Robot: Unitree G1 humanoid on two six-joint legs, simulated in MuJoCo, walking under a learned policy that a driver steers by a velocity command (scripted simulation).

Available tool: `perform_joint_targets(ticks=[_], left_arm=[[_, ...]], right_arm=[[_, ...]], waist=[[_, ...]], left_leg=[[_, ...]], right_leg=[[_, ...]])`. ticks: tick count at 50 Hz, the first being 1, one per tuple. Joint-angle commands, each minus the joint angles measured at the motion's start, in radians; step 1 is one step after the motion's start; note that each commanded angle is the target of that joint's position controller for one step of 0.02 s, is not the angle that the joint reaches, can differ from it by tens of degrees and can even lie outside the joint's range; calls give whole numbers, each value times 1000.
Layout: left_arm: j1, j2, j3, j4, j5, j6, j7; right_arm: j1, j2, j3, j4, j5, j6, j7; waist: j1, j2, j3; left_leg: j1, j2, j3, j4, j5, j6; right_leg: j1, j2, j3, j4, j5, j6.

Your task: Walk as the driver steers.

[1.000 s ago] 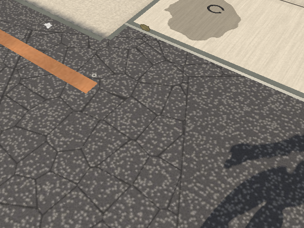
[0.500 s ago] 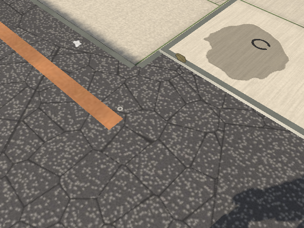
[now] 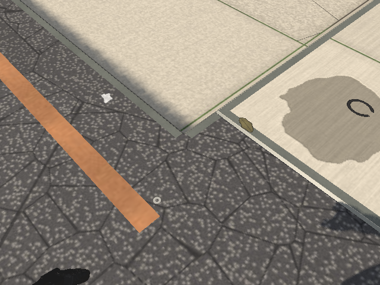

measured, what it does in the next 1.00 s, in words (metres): walks ahead: left foot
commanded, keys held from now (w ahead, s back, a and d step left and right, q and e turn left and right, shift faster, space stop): w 0.52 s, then w+e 0.48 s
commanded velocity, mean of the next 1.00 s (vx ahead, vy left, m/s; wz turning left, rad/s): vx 0.50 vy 0.00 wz -0.14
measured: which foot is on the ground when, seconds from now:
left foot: up 0.00-0.46, down 0.48-1.00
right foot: down 0.00-0.48, up 0.50-1.00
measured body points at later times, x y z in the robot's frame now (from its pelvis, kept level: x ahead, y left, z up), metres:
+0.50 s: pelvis +0.28 +0.02 +0.00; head +0.31 +0.03 +0.45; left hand +0.25 +0.31 -0.14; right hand +0.52 -0.20 -0.07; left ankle +0.40 +0.13 -0.73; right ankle +0.10 -0.10 -0.72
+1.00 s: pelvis +0.56 +0.00 +0.00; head +0.58 -0.01 +0.45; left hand +0.78 +0.18 -0.11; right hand +0.48 -0.23 -0.14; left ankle +0.40 +0.13 -0.72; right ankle +0.71 -0.17 -0.70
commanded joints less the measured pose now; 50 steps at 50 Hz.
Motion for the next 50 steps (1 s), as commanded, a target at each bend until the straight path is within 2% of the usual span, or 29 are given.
perform_joint_targets(ticks=[1,2,3,4,5,8,11,14,17,20,22,23,24,25,26,27,28,29,30,32,35,36,37,38,39,41,44,48,50], left_arm=[[356,171,58,35,-26,7,1],[280,144,48,23,-22,16,5],[224,132,41,15,-11,22,5],[193,112,33,11,-2,22,3],[179,106,28,12,4,20,2],[187,126,33,33,-9,12,3],[214,153,41,56,-12,19,14],[262,164,41,82,-21,27,20],[327,172,42,118,-27,39,23],[349,182,47,143,-29,57,29],[333,199,53,147,-28,68,35],[312,203,53,144,-28,73,37],[307,181,42,135,-21,75,40],[348,119,18,109,9,66,40],[457,25,-9,116,-6,44,28],[367,143,18,119,-37,30,22],[268,174,29,86,-56,23,19],[225,163,29,81,-48,25,23],[221,149,33,81,-36,33,26],[274,109,32,101,-37,60,29],[241,84,32,85,-33,83,35],[303,-5,-25,122,129,57,-23],[270,1,-13,123,118,45,-41],[213,33,-9,108,90,37,-51],[165,53,-3,97,74,32,-57],[98,45,-15,76,72,36,-63],[15,33,-28,39,64,51,-63],[-58,49,-21,3,58,59,-53],[-59,65,-11,-7,53,56,-48]], right_arm=[[36,-118,-8,-85,18,-41,9],[-57,-135,-14,-108,22,-46,13],[-108,-126,-14,-120,12,-49,12],[-119,-117,-18,-121,1,-47,13],[-97,-100,-18,-119,1,-42,14],[-95,-58,-9,-120,-4,-28,10],[-192,-40,-1,-149,-9,-31,10],[-294,-20,9,-173,-4,-41,20],[-383,-22,11,-202,6,-48,33],[-425,-39,7,-228,8,-55,50],[-371,-67,-4,-219,5,-59,53],[-276,-93,-20,-192,2,-59,50],[-121,-144,-43,-147,-3,-58,41],[45,-230,-64,-122,-15,-53,31],[75,-245,-66,-99,-5,-46,38],[58,-152,-43,-107,4,-43,35],[-23,-125,-32,-116,2,-44,29],[-89,-103,-24,-123,-7,-46,29],[-134,-78,-18,-124,-15,-51,31],[-169,-55,-16,-113,-22,-67,34],[-163,-81,-26,-81,-26,-81,28],[-98,22,7,-82,-125,-106,29],[-53,10,3,-60,-128,-105,34],[-57,-17,2,-60,-126,-101,38],[-58,-29,5,-56,-118,-97,43],[-36,-31,15,-36,-109,-90,48],[38,-44,21,7,-106,-84,57],[86,-70,15,55,-97,-80,56],[88,-96,3,64,-95,-73,48]], waist=[[163,-199,-256],[153,-122,-126],[131,-66,-52],[106,-64,-13],[81,-91,-15],[62,-103,-13],[83,-80,6],[120,-77,22],[151,-76,44],[142,-83,54],[99,-102,17],[40,-103,-41],[-28,-82,-150],[-60,68,-314],[-12,291,-421],[-52,163,-325],[-42,111,-174],[-10,41,-97],[22,46,-49],[68,80,-34],[78,54,9],[70,22,21],[51,18,49],[43,21,42],[41,26,37],[34,38,31],[16,39,67],[17,51,97],[39,68,91]], left_leg=[[-643,40,-37,589,-69,-7],[-669,90,7,574,28,-6],[-647,127,41,520,104,-10],[-615,156,50,467,153,-17],[-567,173,54,438,181,-23],[-551,192,81,342,233,-52],[-575,195,97,162,394,-72],[-512,164,125,-28,553,-69],[-508,143,130,-117,589,-59],[-529,132,122,-175,501,-25],[-431,103,144,-198,428,4],[-287,74,173,-225,432,28],[-44,95,157,-209,470,64],[307,316,-101,-150,526,154],[535,474,-531,-295,285,285],[467,447,-515,-357,124,240],[317,421,-369,-387,153,199],[173,384,-263,-423,242,179],[70,353,-185,-458,309,169],[-38,320,-78,-521,371,158],[-77,324,36,-569,476,165],[-25,357,36,-587,418,207],[13,366,62,-594,421,210],[30,352,105,-595,431,202],[35,339,150,-592,450,195],[29,321,233,-584,509,181],[64,334,283,-580,568,169],[240,373,306,-550,676,146],[305,387,332,-490,874,134]], right_leg=[[781,-389,682,-191,-280,-237],[638,-351,546,-220,-260,-198],[510,-311,458,-254,-175,-183],[427,-277,396,-284,-85,-177],[377,-256,354,-308,-27,-175],[320,-235,257,-357,106,-194],[321,-212,175,-378,187,-181],[317,-179,107,-382,182,-150],[385,-212,117,-364,161,-148],[497,-262,136,-306,222,-131],[533,-269,131,-226,390,-110],[521,-241,103,-117,542,-91],[432,-191,65,70,548,-62],[168,-107,19,409,206,-20],[-163,45,68,677,-484,21],[-274,-14,155,769,-494,9],[-315,-59,129,760,-395,1],[-276,-102,110,716,-309,6],[-234,-130,112,664,-252,14],[-140,-155,121,626,-198,27],[-193,-159,138,562,-107,50],[-266,-137,141,554,6,34],[-336,-131,165,510,55,33],[-361,-127,151,467,109,33],[-362,-124,132,428,158,33],[-321,-126,83,328,225,37],[-284,-106,33,206,246,13],[-274,-66,7,81,145,-32],[-214,-24,-24,56,37,-55]])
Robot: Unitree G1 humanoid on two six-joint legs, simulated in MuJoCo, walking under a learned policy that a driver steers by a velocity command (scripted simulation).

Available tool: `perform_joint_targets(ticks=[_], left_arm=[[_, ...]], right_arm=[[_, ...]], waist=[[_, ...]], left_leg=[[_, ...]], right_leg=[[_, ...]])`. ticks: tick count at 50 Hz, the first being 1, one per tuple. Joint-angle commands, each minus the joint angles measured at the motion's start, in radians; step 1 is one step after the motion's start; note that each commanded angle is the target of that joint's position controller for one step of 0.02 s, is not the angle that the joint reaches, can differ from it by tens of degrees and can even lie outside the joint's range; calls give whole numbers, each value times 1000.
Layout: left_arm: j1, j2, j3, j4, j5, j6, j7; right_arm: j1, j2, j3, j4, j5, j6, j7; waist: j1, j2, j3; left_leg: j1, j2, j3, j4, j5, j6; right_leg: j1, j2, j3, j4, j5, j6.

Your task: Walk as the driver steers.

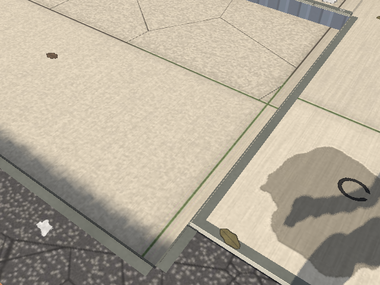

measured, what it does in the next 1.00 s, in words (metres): walks ahead: right foot, then left foot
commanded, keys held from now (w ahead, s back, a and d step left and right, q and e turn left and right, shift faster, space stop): w+e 0.10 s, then w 0.04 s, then w+q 0.62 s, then w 0.24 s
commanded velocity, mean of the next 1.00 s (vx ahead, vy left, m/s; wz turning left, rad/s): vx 0.50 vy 0.00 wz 0.14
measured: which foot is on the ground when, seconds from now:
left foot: down 0.00-0.06, up 0.08-0.54, down 0.56-1.00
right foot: up 0.00-0.04, down 0.06-0.58, up 0.60-1.00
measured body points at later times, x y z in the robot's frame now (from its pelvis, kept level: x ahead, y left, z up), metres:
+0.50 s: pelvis +0.31 -0.03 +0.01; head +0.33 -0.01 +0.46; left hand +0.31 +0.24 -0.14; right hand +0.45 -0.28 -0.10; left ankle +0.46 +0.07 -0.70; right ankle +0.19 -0.12 -0.73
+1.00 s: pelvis +0.62 +0.01 -0.01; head +0.64 +0.02 +0.44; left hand +0.79 +0.26 -0.10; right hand +0.64 -0.24 -0.14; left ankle +0.46 +0.06 -0.73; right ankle +0.82 -0.09 -0.70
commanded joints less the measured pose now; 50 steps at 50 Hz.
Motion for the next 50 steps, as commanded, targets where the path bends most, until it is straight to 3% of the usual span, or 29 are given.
perform_joint_targets(ticks=[1,3,4,5,6,7,9,10,12,14,17,22,25,27,28,29,30,31,32,33,34,36,39,41,44,45,47,48,50], left_arm=[[-84,121,41,-94,-16,-21,13],[99,192,77,-53,-40,-44,33],[315,207,88,-5,-43,-43,56],[522,244,97,60,-25,-29,70],[619,235,103,113,-5,-44,65],[521,262,119,108,-21,-65,68],[347,125,73,92,-43,-78,60],[213,157,82,71,-82,-31,69],[177,153,75,43,-61,-22,65],[196,173,82,66,-54,-26,69],[210,156,79,80,-50,-38,70],[264,178,82,117,-50,-40,89],[277,181,82,137,-37,-23,104],[252,201,84,131,-29,-9,107],[243,204,80,116,-30,-4,111],[289,142,59,63,-55,-10,107],[272,148,66,46,-43,-20,98],[292,105,27,60,45,-48,14],[146,114,29,30,37,-66,19],[133,128,24,3,44,-72,37],[113,95,11,-14,46,-70,49],[116,110,10,-16,34,-42,66],[52,90,-3,-47,14,-18,77],[-7,62,-17,-64,6,-5,63],[-84,63,-16,-95,17,7,35],[-73,74,-13,-91,25,2,31],[-92,108,1,-103,34,-15,37],[-101,89,-7,-99,11,-21,39],[-220,83,-6,-127,17,-21,45]], right_arm=[[2,-210,-56,-29,3,-3,-16],[12,-220,-56,-34,-21,-6,-18],[141,-102,-13,-52,-41,-19,-15],[110,-90,9,-57,-52,-22,28],[-127,-125,-16,-106,19,-14,44],[-251,-136,-21,-142,40,-21,34],[-202,-140,-22,-134,-5,-23,-7],[-119,-145,-35,-139,104,18,-33],[-56,-116,-30,-104,85,60,-35],[-125,-94,-26,-140,77,78,-26],[-245,-103,-25,-176,80,78,-19],[-375,-131,-36,-228,76,80,-10],[-361,-144,-46,-237,60,80,-9],[-229,-158,-60,-206,58,74,-14],[-71,-190,-79,-162,50,64,-20],[61,-318,-117,-152,37,60,-30],[38,-326,-123,-157,79,69,-27],[201,-206,-76,-90,-3,0,-24],[94,-181,-79,-68,4,-29,-16],[13,-129,-58,-70,12,-34,-16],[-68,-90,-43,-77,23,-43,-17],[-166,-97,-36,-108,28,-44,-11],[-122,-156,-56,-91,28,-56,13],[-62,-178,-69,-64,21,-57,28],[23,-168,-66,-35,19,-34,52],[28,-157,-63,-31,3,-32,52],[17,-151,-60,-48,5,-32,37],[88,-121,-54,9,-15,-37,11],[223,-90,-48,50,11,-28,-35]], waist=[[59,105,90],[136,87,-50],[144,-50,-323],[239,-122,-449],[321,-8,-270],[293,-40,-63],[159,-55,-11],[19,-4,40],[3,4,17],[10,-44,55],[44,-30,80],[100,-7,95],[99,-33,90],[40,-43,22],[-26,-2,-62],[-46,178,-210],[-23,280,-289],[-89,89,-261],[-78,99,74],[-35,38,8],[8,15,35],[61,16,22],[38,28,35],[13,20,48],[-12,72,44],[-1,71,44],[5,68,37],[-20,57,71],[-101,52,93]], left_leg=[[18,290,-31,89,925,197],[-161,219,36,396,1119,128],[-555,149,10,722,864,29],[-777,-16,-79,949,-80,-22],[-969,-56,-256,1128,-154,7],[-1077,12,-331,1183,-108,30],[-897,98,-348,1098,-26,72],[-734,101,-290,1004,40,47],[-608,89,-267,953,23,25],[-649,112,-255,866,130,22],[-675,119,-258,671,342,40],[-711,64,-233,480,413,69],[-721,21,-190,444,253,113],[-579,-55,-145,388,151,159],[-393,-62,-183,302,189,195],[-36,185,-577,291,178,318],[128,322,-995,154,275,411],[141,232,-944,105,-180,347],[-15,216,-828,118,-124,333],[-55,185,-750,91,-41,330],[-156,159,-688,76,30,323],[-330,138,-629,31,154,331],[-407,103,-536,28,367,341],[-492,53,-448,52,526,314],[-502,63,-454,96,510,308],[-439,102,-491,145,507,310],[-320,117,-509,207,535,291],[-85,146,-546,301,446,249],[166,163,-581,382,453,225]], right_leg=[[37,69,-53,-42,-122,-46],[451,155,-88,13,-29,-117],[1015,15,180,113,17,-279],[1257,-186,598,-93,8,-406],[1197,-208,658,-220,-115,-321],[982,-201,579,-262,-175,-261],[606,-182,432,-302,-86,-249],[426,-173,384,-338,149,-182],[287,-156,257,-386,226,-183],[248,-144,186,-453,127,-186],[299,-114,109,-517,-39,-156],[547,-149,21,-527,-5,-99],[705,-182,-23,-388,235,-75],[736,-171,-73,-135,557,-48],[668,-133,-116,95,512,-14],[327,-38,-161,483,198,35],[33,137,-61,723,-548,59],[-77,71,232,700,-455,-7],[-261,33,175,734,-438,6],[-214,-7,169,648,-413,-1],[-160,-46,169,567,-367,8],[-34,-84,147,462,-301,56],[-22,-75,70,280,-177,129],[76,-45,8,128,-41,125],[144,-2,-18,78,52,90],[96,-21,31,137,94,83],[25,-5,10,152,16,68],[-210,-79,157,94,134,72],[-464,-70,93,-1,85,70]])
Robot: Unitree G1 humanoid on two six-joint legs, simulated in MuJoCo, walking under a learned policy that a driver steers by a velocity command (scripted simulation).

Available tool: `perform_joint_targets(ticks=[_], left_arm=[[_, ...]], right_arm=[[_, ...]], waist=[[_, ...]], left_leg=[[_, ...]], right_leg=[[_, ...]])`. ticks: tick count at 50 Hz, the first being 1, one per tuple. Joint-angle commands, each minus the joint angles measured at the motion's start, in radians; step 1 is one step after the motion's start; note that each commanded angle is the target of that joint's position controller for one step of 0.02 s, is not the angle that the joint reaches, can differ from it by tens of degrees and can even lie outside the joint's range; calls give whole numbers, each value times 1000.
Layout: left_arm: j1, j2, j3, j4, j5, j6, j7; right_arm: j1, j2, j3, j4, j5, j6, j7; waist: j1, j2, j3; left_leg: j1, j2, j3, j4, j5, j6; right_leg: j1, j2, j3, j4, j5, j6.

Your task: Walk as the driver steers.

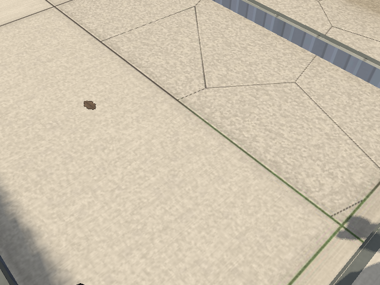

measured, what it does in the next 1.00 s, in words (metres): goes down: right foot 0.12 m lower, then left foot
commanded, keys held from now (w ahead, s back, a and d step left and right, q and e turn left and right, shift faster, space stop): w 0.78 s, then w+e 0.22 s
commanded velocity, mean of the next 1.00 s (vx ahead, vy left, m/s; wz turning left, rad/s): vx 0.50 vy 0.00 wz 0.00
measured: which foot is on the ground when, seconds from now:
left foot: down 0.00-0.18, up 0.20-0.64, down 0.66-1.00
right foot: up 0.00-0.06, down 0.08-0.66, up 0.68-1.00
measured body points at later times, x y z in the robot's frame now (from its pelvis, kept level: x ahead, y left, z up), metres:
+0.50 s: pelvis +0.34 -0.07 -0.11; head +0.36 -0.07 +0.34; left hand +0.29 +0.18 -0.25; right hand +0.52 -0.30 -0.21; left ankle +0.50 +0.09 -0.79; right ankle +0.26 -0.15 -0.84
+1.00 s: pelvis +0.61 -0.01 -0.09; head +0.62 +0.00 +0.36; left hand +0.76 +0.25 -0.22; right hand +0.61 -0.28 -0.22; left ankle +0.57 +0.07 -0.84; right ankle +0.77 -0.21 -0.76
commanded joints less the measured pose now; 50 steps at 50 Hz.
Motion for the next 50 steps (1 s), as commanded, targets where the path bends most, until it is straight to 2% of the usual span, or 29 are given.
perform_joint_targets(ticks=[1,3,4,6,7,9,10,11,12,13,14,15,16,18,20,24,26,30,32,33,34,35,36,37,38,40,42,45,50], left_arm=[[-192,72,24,-82,-4,-23,1],[-248,32,6,-57,0,-28,-9],[-249,19,3,-57,6,-24,-6],[-237,91,33,-27,-18,-12,13],[-126,131,76,-70,-142,-59,20],[305,137,97,70,-130,-73,17],[505,159,86,157,-89,-77,6],[555,179,93,177,-62,-75,10],[541,140,90,161,-60,-55,19],[465,138,97,153,-57,-46,25],[364,156,105,137,-68,-48,22],[276,183,111,129,-75,-54,20],[234,132,99,135,-87,-61,17],[151,61,79,136,-89,-57,17],[169,105,87,155,-68,-51,44],[297,153,110,192,-102,-37,66],[355,137,111,220,-115,-30,66],[415,139,121,251,-111,-12,63],[372,160,127,240,-110,-5,64],[343,143,119,229,-108,-4,64],[417,57,92,212,-94,-19,58],[463,18,74,226,-94,-45,38],[353,116,108,211,-128,-61,31],[234,141,118,165,-137,-66,38],[189,134,123,157,-122,-59,49],[248,86,127,178,-108,-28,64],[277,52,125,192,-114,-2,67],[183,69,133,163,-111,10,68],[62,59,131,122,-106,0,44]], right_arm=[[234,-81,-15,53,18,9,-48],[251,-53,2,60,27,6,-47],[189,-99,3,35,17,18,-25],[263,-156,-17,48,41,23,-2],[147,-81,-18,36,186,59,-32],[10,-162,-29,28,133,71,-57],[16,-97,-25,15,109,60,-62],[110,-74,-17,-5,125,34,-74],[47,-117,-25,-16,140,20,-73],[33,-93,-20,-43,165,22,-76],[-25,-95,-26,-74,160,33,-91],[-12,-58,-24,-85,151,53,-96],[-30,-39,-27,-81,126,71,-92],[-38,-11,-33,-82,116,88,-83],[-155,-13,-26,-143,107,77,-81],[-361,-10,-10,-207,98,70,-67],[-437,-29,-14,-231,107,73,-60],[-550,-42,-21,-285,107,62,-37],[-424,-89,-48,-261,104,57,-34],[-228,-147,-78,-200,101,57,-39],[-43,-254,-107,-157,86,62,-46],[52,-256,-104,-127,101,68,-42],[11,-187,-86,-130,102,72,-44],[-118,-161,-76,-148,104,68,-46],[-216,-131,-66,-164,97,63,-44],[-300,-79,-55,-162,81,48,-33],[-279,-92,-60,-139,81,37,-32],[-208,-129,-69,-93,71,29,-55],[-176,-135,-63,-59,77,27,-76]], waist=[[-77,71,106],[-109,34,161],[-72,66,157],[-69,-57,71],[52,14,128],[284,48,-109],[296,-122,-237],[240,-268,-361],[275,-210,-327],[226,-98,-303],[170,33,-213],[99,10,-123],[66,81,-52],[6,35,13],[18,-44,40],[86,-2,27],[114,-4,63],[129,-21,93],[42,-54,6],[-45,-38,-95],[-60,117,-281],[-58,257,-425],[-69,194,-303],[-37,162,-128],[8,89,-46],[99,104,-21],[117,111,-11],[98,103,30],[72,93,44]], left_leg=[[343,309,-222,100,571,89],[182,216,-159,111,378,52],[-78,193,-158,43,379,74],[-261,85,-87,107,449,23],[-203,137,-173,273,699,-11],[-252,114,-89,751,601,-62],[-524,-4,-76,1194,-257,-94],[-704,23,-172,1295,-313,-102],[-817,59,-154,1198,-263,-110],[-873,101,-103,1176,-183,-118],[-842,135,-14,1115,-30,-103],[-825,169,5,1150,39,-106],[-774,215,-6,1076,105,-92],[-668,262,12,825,216,-100],[-605,286,27,586,354,-131],[-546,231,85,270,547,-113],[-589,215,95,204,569,-92],[-616,175,127,114,433,-41],[-394,122,170,73,391,2],[-124,127,151,90,458,40],[314,380,-200,89,448,176],[486,526,-617,-93,249,274],[433,493,-583,-143,107,233],[245,462,-434,-178,151,189],[54,423,-314,-218,242,159],[-157,363,-169,-277,342,114],[-221,351,-79,-328,377,113],[-187,364,-3,-362,428,106],[-114,345,142,-365,471,55]], right_leg=[[-422,-47,16,-76,-20,-18],[-278,-73,9,-266,293,-53],[31,-19,-82,-245,313,-47],[450,64,-153,-262,171,14],[454,67,-28,-317,17,-51],[825,-65,9,-332,342,-92],[1143,-199,81,-115,695,-143],[1309,-307,243,44,993,-200],[1289,-299,239,-26,940,-215],[1207,-317,289,-101,610,-265],[989,-326,378,-257,304,-298],[792,-381,441,-323,229,-353],[623,-346,358,-366,245,-314],[400,-199,119,-397,219,-229],[293,-182,56,-439,237,-232],[390,-162,12,-469,204,-209],[483,-167,3,-465,130,-188],[647,-201,10,-391,160,-171],[653,-178,-17,-242,401,-141],[545,-126,-59,-34,411,-111],[188,-17,-111,345,27,-52],[-24,105,13,585,-705,-31],[-171,58,81,669,-703,-46],[-219,7,36,643,-596,-58],[-153,-38,19,572,-497,-58],[21,-88,34,475,-415,-55],[55,-88,32,437,-352,-52],[-59,-75,85,321,-207,-47],[-74,-32,68,104,18,-39]])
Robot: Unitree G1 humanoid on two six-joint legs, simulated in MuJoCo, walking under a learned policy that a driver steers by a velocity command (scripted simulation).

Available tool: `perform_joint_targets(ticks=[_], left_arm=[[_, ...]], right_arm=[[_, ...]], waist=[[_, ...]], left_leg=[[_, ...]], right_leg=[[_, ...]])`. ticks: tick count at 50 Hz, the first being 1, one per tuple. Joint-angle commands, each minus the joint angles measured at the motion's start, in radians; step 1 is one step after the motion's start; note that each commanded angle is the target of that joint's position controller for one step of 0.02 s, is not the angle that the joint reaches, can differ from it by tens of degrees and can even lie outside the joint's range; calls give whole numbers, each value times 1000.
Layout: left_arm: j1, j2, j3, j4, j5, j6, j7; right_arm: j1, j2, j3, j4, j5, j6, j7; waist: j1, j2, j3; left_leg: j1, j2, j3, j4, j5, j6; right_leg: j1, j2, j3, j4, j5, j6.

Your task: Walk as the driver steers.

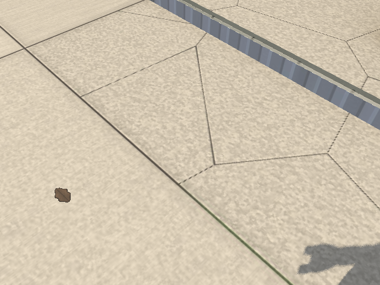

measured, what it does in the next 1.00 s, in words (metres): walks ahead: right foot, then left foot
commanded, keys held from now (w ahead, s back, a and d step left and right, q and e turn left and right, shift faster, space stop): w+e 0.30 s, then w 0.10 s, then w+q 0.30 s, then q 0.22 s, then no key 0.08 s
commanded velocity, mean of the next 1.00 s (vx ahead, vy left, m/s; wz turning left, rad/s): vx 0.43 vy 0.00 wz -0.04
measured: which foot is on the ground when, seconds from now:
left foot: down 0.00-0.26, up 0.28-0.74, down 0.76-1.00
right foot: up 0.00-0.22, down 0.24-0.76, up 0.78-1.00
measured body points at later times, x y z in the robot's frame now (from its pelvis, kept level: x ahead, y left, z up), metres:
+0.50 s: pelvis +0.29 -0.09 +0.00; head +0.31 -0.10 +0.45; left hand +0.41 +0.16 -0.13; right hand +0.38 -0.38 -0.11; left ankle +0.42 +0.07 -0.67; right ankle +0.26 -0.15 -0.75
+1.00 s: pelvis +0.55 -0.07 -0.01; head +0.61 -0.06 +0.44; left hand +0.71 +0.20 -0.13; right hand +0.68 -0.35 -0.12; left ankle +0.62 -0.01 -0.75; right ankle +0.58 -0.25 -0.67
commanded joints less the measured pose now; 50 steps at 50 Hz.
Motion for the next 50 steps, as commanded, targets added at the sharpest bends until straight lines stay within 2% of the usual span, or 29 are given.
perform_joint_targets(ticks=[1,6,8,10,11,12,13,14,15,16,17,18,19,22,25,28,33,35,36,37,38,39,40,41,42,43,44,47,50], left_arm=[[-59,25,-2,-62,3,-7,-16],[-199,1,-25,-137,4,-4,-44],[-216,10,-25,-166,1,-6,-59],[-149,47,-8,-171,3,-5,-69],[-33,83,12,-147,0,-5,-71],[134,147,45,-105,-3,-3,-62],[280,252,77,-80,-2,4,-38],[252,280,68,-100,-5,-3,-38],[271,203,45,-99,10,-4,-33],[226,136,29,-99,10,-10,-28],[148,103,18,-114,9,-16,-29],[92,60,3,-125,12,-21,-28],[74,48,-4,-133,19,-22,-26],[99,95,3,-118,20,-32,-16],[133,115,5,-98,20,-35,-5],[156,116,1,-81,22,-42,-5],[202,126,3,-32,21,-35,-3],[185,138,6,-32,19,-22,4],[158,150,9,-41,21,-15,11],[136,162,11,-52,23,-3,20],[114,164,7,-66,23,7,28],[131,145,-5,-99,41,1,35],[282,8,-50,-104,58,-23,9],[231,120,-30,-87,38,-45,-5],[133,140,-24,-127,6,-53,-8],[82,140,-24,-137,10,-52,2],[57,149,-14,-144,25,-40,13],[120,114,-12,-153,28,3,30],[120,98,-15,-155,34,17,42]], right_arm=[[-53,-129,-19,-52,5,-19,-15],[37,-149,-26,1,16,2,-24],[26,-168,-32,1,23,16,-25],[-10,-200,-41,-13,32,26,-32],[-26,-206,-40,-20,33,32,-36],[-39,-204,-36,-29,33,31,-38],[-28,-161,-21,-66,12,17,-34],[13,-61,17,-101,9,-24,-11],[-88,-139,-4,-120,46,-62,7],[-138,-152,-4,-127,66,-76,12],[-155,-142,-6,-119,51,-77,4],[-169,-157,-18,-112,28,-65,-6],[-150,-148,-21,-111,25,-50,-6],[-144,-106,-14,-110,22,-16,-6],[-232,-93,-3,-131,20,-5,-4],[-318,-81,10,-146,31,-7,12],[-409,-103,15,-190,45,-5,41],[-393,-115,12,-201,42,-5,58],[-349,-134,4,-196,33,-4,62],[-257,-166,-12,-176,24,-2,63],[-113,-205,-34,-141,19,-2,60],[10,-290,-54,-134,3,0,47],[-10,-333,-51,-152,0,-2,51],[7,-257,-38,-165,14,8,46],[-69,-229,-29,-189,20,14,39],[-127,-207,-23,-202,29,21,33],[-164,-192,-18,-212,29,29,27],[-198,-193,-16,-234,6,38,22],[-188,-209,-19,-236,11,46,7]], waist=[[20,98,57],[-35,85,117],[-23,105,114],[32,152,44],[98,161,-18],[181,131,-107],[207,-40,-222],[126,-216,-344],[174,-121,-327],[163,-77,-212],[115,20,-123],[83,33,-75],[55,24,-60],[33,7,-21],[62,-5,15],[102,-13,41],[127,-7,90],[99,-22,70],[71,-40,40],[23,-55,-19],[-51,-32,-88],[-78,107,-212],[28,332,-376],[-40,171,-452],[-38,146,-310],[-16,36,-197],[11,3,-121],[79,81,-91],[78,106,-131]], left_leg=[[-48,267,-66,-127,189,86],[143,320,-3,-62,290,77],[191,338,21,11,464,66],[193,341,55,156,841,43],[171,323,79,306,970,25],[49,279,99,527,900,-11],[-293,196,109,886,459,-66],[-612,-19,-76,1186,-366,-106],[-722,46,-224,1222,-331,-74],[-747,99,-200,1166,-252,-50],[-696,146,-185,1058,-185,-45],[-627,176,-175,977,-150,-50],[-565,189,-173,948,-130,-56],[-558,200,-146,822,-58,-85],[-592,198,-130,628,140,-85],[-533,164,-104,434,338,-57],[-601,124,-118,325,296,-10],[-581,98,-98,315,195,19],[-516,64,-67,318,143,31],[-404,19,-31,318,117,43],[-215,-11,-26,256,212,64],[94,167,-274,288,536,138],[461,435,-761,259,749,368],[468,392,-749,227,682,334],[350,357,-609,211,676,294],[190,313,-521,180,664,260],[43,288,-473,146,656,247],[-161,238,-398,94,674,240],[-180,217,-342,101,701,219]], right_leg=[[29,5,-31,-103,124,7],[-37,14,-105,-218,18,-9],[-9,34,-155,-244,-99,-35],[156,99,-229,-242,-213,-72],[311,141,-251,-267,-211,-99],[579,158,-212,-325,-137,-143],[927,-57,154,-345,-138,-251],[1154,-266,701,-528,-209,-429],[1160,-229,622,-555,-230,-373],[1045,-191,436,-546,-165,-318],[877,-148,315,-559,-68,-279],[752,-119,234,-579,33,-256],[671,-104,202,-604,80,-256],[584,-98,113,-659,183,-254],[584,-69,14,-684,211,-207],[587,-46,-62,-715,111,-162],[791,-128,-99,-692,133,-137],[866,-149,-126,-615,329,-113],[881,-139,-145,-531,538,-95],[882,-118,-162,-395,717,-75],[815,-72,-195,-182,737,-35],[567,-7,-218,158,372,21],[159,209,-125,520,-656,86],[121,157,25,593,-657,68],[56,110,14,562,-595,58],[60,70,-12,496,-530,62],[92,50,-27,437,-494,72],[207,41,-38,311,-454,92],[217,46,-55,172,-339,120]])
Velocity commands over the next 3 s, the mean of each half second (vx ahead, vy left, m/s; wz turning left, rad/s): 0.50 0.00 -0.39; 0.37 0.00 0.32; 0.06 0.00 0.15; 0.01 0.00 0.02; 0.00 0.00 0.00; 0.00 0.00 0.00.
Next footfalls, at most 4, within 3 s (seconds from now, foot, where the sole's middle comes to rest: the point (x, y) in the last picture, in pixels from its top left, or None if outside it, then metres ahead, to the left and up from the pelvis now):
0.24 right None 0.30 -0.16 -0.79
0.76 left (188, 248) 0.66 -0.01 -0.79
1.26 right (246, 231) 0.72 -0.24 -0.79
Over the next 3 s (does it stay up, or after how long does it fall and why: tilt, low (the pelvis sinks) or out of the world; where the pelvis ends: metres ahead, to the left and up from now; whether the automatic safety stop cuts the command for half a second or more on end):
stays up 0.65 -0.14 -0.01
